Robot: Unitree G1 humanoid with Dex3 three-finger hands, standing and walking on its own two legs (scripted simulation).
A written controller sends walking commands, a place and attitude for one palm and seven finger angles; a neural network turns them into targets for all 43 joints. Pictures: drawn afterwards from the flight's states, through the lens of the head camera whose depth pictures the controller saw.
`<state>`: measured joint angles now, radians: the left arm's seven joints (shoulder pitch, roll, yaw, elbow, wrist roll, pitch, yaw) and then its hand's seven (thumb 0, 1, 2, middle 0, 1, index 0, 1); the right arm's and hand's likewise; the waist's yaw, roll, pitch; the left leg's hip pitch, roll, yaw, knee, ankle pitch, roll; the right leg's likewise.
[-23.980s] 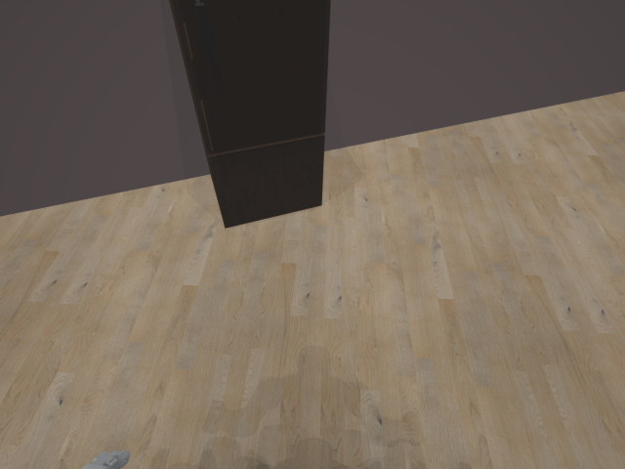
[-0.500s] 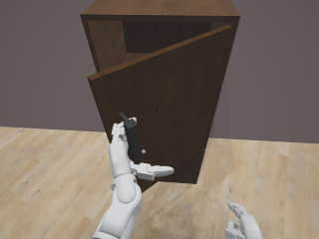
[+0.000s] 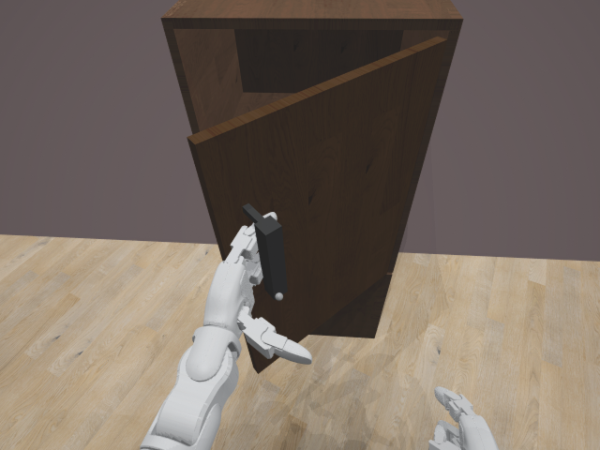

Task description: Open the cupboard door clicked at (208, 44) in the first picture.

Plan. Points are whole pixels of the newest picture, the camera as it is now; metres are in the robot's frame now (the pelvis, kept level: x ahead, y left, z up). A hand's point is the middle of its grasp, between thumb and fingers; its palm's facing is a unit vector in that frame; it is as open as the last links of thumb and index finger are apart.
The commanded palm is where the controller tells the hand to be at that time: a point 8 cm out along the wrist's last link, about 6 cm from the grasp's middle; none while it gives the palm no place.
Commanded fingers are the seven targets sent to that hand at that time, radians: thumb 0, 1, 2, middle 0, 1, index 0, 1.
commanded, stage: slide the hand sideways off the handle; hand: left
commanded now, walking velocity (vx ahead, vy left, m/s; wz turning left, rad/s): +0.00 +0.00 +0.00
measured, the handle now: (263, 252) +0.35 +0.08 +0.09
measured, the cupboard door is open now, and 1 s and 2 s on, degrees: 43 43 43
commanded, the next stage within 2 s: draw the hand back to the body in 0.90 s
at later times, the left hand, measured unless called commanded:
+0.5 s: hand (244, 325) +0.24 +0.09 +0.09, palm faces -0.02 -1.00 -0.02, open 16.1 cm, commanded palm +0.22 +0.15 +0.09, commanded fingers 0.00 -0.50 0.30 -0.15 -0.30 -0.15 -0.30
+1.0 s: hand (195, 356) +0.21 +0.14 +0.08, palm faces -0.01 -1.00 -0.03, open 16.3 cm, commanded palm +0.19 +0.18 +0.09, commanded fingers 0.00 -0.50 0.30 -0.15 -0.30 -0.15 -0.30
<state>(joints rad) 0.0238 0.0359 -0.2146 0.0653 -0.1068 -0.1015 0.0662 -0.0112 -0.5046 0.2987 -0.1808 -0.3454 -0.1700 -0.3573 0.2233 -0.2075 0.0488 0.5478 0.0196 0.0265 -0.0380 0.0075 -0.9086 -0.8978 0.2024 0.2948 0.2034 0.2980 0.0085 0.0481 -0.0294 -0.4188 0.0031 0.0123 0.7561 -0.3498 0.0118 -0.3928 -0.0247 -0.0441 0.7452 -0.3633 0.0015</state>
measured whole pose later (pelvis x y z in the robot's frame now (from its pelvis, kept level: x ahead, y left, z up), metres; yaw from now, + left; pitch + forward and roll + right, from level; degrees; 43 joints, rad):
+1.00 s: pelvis +0.02 -0.02 -0.01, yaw +1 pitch +5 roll -1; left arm 0.51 0.19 0.06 -0.28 -0.25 -0.24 -0.21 -0.01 -0.50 0.30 -0.15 -0.30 -0.16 -0.30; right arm 0.25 -0.25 0.02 0.49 0.03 -0.15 -0.06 0.01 -0.91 -0.90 0.20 0.29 0.20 0.30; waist 0.03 0.06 -0.07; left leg -0.53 0.03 -0.04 0.88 -0.43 -0.02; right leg -0.48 0.00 -0.09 0.84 -0.44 -0.03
